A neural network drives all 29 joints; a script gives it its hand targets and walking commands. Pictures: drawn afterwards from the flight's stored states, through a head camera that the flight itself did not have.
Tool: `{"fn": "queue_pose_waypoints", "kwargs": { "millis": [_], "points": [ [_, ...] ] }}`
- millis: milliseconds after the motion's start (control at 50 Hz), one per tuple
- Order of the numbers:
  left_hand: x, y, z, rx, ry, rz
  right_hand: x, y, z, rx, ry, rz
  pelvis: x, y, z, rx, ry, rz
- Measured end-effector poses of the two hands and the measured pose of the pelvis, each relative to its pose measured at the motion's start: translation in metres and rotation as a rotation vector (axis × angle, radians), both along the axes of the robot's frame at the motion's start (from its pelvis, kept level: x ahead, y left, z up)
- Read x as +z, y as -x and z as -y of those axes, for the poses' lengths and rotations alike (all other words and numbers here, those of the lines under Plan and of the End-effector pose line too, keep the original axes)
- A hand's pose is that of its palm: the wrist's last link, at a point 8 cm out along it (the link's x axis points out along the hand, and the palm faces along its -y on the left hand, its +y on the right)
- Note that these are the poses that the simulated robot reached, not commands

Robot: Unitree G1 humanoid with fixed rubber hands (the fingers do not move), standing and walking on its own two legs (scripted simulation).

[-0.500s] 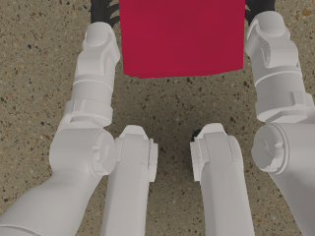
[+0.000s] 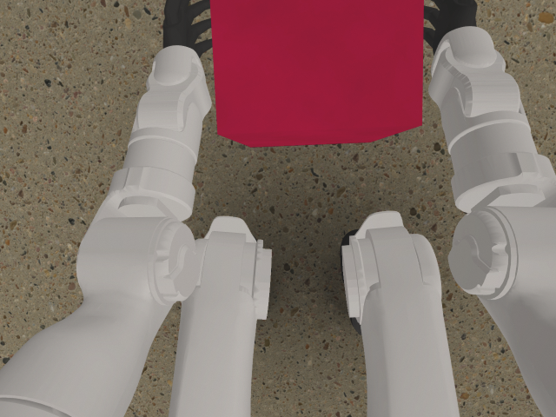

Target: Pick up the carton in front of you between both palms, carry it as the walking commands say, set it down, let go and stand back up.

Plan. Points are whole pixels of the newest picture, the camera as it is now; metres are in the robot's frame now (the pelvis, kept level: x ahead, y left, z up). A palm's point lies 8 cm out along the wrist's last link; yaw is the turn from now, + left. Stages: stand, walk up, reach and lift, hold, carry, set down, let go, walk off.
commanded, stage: set down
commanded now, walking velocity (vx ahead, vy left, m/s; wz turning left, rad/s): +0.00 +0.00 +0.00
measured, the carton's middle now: (311, 65) +0.51 -0.03 -0.24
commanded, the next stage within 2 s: let go in 1.88 s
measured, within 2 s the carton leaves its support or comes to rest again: rests again in 0.62 s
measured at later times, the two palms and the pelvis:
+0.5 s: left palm (180, 47) +0.53 +0.13 -0.17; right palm (453, 31) +0.52 -0.18 -0.17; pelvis -0.01 +0.00 -0.01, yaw +0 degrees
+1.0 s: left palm (144, 30) +0.54 +0.16 -0.15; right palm (502, 7) +0.53 -0.22 -0.14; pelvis +0.00 +0.00 +0.00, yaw +0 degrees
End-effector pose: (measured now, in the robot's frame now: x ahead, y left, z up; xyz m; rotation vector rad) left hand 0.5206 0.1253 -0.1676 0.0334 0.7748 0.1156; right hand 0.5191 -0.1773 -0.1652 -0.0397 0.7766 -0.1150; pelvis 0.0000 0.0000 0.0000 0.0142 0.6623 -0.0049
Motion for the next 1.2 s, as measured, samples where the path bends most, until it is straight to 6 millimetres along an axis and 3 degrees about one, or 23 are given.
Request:
{"fn": "queue_pose_waypoints", "kwargs": {
  "millis": [600, 720, 800, 900, 980, 1200],
  "points": [
    [-0.008, -0.006, -0.005, -0.082, 0.018, 0.026, -0.011, -0.004, 0.005, 0.058, -0.029, 0.029, -0.008, 0.008, 0.000, -0.001, -0.002, 0.063],
    [-0.026, 0.001, -0.029, -0.027, -0.032, -0.003, -0.031, 0.008, 0.032, -0.016, 0.028, -0.004, -0.009, 0.007, 0.001, -0.002, -0.003, 0.068],
    [-0.028, -0.001, -0.042, -0.008, -0.039, 0.017, -0.032, 0.006, 0.047, -0.038, 0.044, 0.017, -0.011, 0.005, 0.001, -0.002, -0.005, 0.058],
    [-0.013, -0.011, -0.042, -0.008, -0.029, 0.073, -0.014, -0.007, 0.048, -0.039, 0.035, 0.079, -0.013, 0.004, 0.001, -0.004, -0.006, 0.044],
    [0.013, -0.016, -0.037, -0.009, -0.025, 0.121, 0.012, -0.014, 0.042, -0.035, 0.023, 0.128, -0.007, 0.004, 0.000, -0.006, -0.005, 0.032],
    [0.104, -0.015, -0.032, 0.004, -0.027, 0.127, 0.102, -0.010, 0.042, -0.045, 0.027, 0.127, 0.054, 0.001, 0.000, -0.010, -0.006, -0.075]
  ]
}}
